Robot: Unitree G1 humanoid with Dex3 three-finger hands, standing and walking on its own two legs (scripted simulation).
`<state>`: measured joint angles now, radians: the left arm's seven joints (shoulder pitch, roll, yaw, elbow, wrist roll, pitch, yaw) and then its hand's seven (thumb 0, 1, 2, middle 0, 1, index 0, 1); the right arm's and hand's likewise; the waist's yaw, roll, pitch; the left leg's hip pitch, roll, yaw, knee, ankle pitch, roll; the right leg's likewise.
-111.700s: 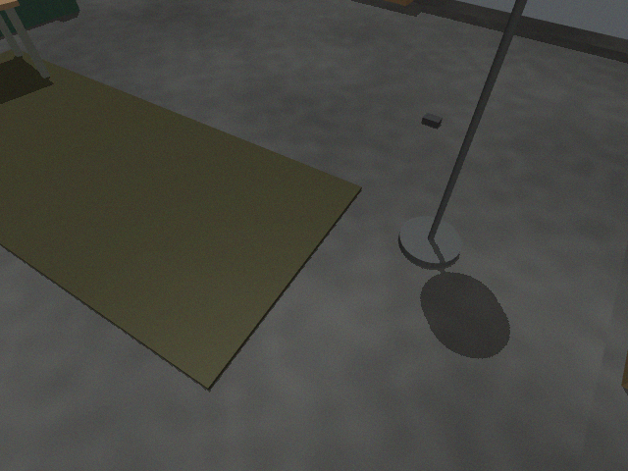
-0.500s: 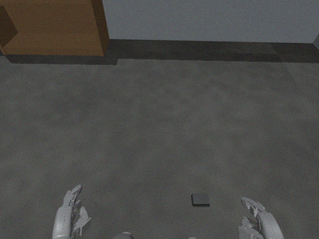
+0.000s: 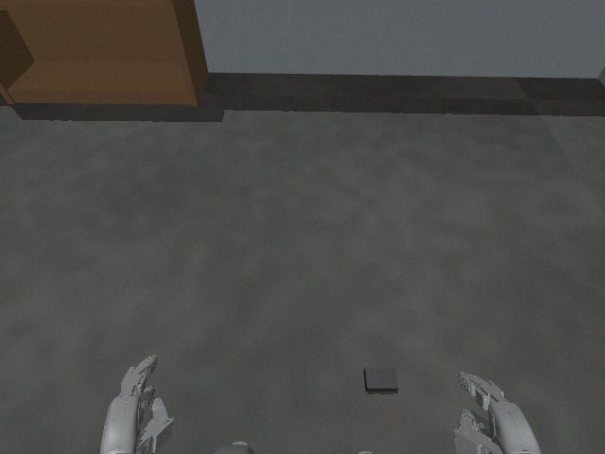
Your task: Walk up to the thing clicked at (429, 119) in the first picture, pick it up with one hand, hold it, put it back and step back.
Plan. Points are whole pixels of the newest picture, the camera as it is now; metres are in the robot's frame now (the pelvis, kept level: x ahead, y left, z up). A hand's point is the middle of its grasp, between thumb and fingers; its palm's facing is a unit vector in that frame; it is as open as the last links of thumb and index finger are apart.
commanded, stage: home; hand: right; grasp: from above
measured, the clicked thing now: (380, 379) +0.44 -0.22 -0.70
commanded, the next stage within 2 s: stand in 0.42 s
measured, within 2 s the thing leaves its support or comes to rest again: neither
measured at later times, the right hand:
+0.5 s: hand (459, 443) +0.16 -0.18 -0.05, palm faces +0.04 +0.98 -0.20, open 7.4 cm
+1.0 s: hand out of the picture +0.06 -0.23 -0.11, palm faces +0.03 +0.94 -0.33, open 7.4 cm
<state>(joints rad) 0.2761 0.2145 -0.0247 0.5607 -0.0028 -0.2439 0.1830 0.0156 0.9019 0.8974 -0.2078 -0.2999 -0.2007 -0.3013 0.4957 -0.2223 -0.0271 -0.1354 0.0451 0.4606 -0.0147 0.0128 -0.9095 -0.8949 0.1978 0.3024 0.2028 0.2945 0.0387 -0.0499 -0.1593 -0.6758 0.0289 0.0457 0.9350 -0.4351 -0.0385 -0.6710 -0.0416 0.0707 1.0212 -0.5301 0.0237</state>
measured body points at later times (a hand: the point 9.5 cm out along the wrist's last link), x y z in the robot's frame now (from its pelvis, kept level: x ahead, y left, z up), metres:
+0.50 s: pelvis +0.00 +0.00 +0.00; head +0.02 -0.01 +0.45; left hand +0.16 +0.24 -0.06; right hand +0.15 -0.23 -0.03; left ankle +0.02 +0.15 -0.68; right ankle -0.01 -0.13 -0.68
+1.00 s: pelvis +0.00 +0.00 +0.04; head +0.01 +0.00 +0.49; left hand +0.07 +0.28 -0.09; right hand +0.05 -0.28 -0.09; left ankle +0.02 +0.15 -0.68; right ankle -0.01 -0.13 -0.68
